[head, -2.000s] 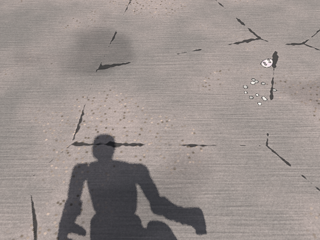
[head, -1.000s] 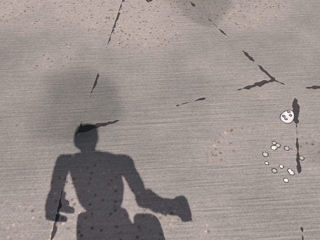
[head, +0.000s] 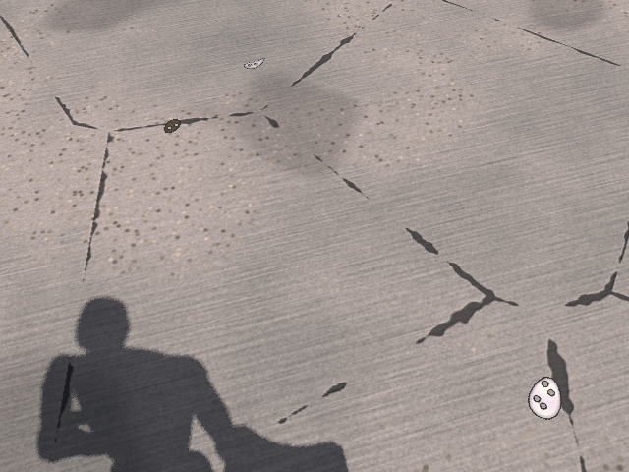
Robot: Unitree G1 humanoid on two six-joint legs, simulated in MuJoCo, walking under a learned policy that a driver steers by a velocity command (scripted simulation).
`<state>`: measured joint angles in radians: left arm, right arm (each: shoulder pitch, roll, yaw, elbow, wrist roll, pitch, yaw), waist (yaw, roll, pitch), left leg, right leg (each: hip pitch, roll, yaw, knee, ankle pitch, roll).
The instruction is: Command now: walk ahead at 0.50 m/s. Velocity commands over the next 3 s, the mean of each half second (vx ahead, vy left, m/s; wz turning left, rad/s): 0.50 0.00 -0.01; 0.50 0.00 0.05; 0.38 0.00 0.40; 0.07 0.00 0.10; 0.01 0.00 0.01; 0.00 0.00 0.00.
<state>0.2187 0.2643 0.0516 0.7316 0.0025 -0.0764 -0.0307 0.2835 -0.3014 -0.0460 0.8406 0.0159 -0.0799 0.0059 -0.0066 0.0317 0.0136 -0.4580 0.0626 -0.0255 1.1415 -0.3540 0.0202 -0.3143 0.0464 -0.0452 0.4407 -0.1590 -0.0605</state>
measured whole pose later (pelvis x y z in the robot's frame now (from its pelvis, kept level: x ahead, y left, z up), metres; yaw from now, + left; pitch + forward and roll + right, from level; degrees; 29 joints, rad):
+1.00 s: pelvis +0.55 +0.01 -0.01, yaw +3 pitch +2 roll +0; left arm 0.10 0.26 0.05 0.76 0.00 -0.09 -0.02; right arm 0.35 -0.29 -0.05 0.92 0.03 -0.06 0.00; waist -0.04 0.02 0.03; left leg -0.27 0.00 -0.05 1.06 -0.47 0.02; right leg -0.43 -0.01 -0.06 0.55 -0.17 -0.04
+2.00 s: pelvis +0.87 +0.06 +0.00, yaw +18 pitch +0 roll +0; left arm 0.20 0.23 0.04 0.98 0.01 -0.02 0.02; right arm 0.14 -0.22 -0.04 0.88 -0.02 0.01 -0.01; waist 0.00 0.01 0.02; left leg -0.28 -0.04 0.00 0.49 -0.20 0.03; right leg -0.23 -0.04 0.01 0.52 -0.28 0.03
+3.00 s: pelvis +0.89 +0.05 +0.00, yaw +18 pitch -1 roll +0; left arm 0.25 0.20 0.01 1.11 0.01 -0.01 0.04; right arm 0.16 -0.21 -0.03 1.13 0.00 0.01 -0.04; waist 0.00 0.00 0.04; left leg -0.23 -0.01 -0.01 0.48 -0.23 0.00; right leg -0.16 -0.01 -0.01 0.47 -0.29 0.01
